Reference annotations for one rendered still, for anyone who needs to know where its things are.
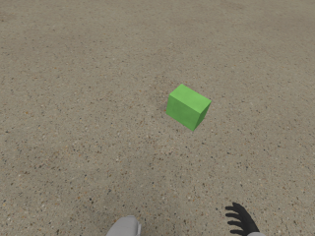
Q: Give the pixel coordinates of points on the robot right hand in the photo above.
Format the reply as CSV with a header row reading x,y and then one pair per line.
x,y
246,222

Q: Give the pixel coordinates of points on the carton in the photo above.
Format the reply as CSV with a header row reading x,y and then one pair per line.
x,y
187,107

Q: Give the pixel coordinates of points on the robot left thigh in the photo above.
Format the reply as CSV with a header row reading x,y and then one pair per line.
x,y
125,226

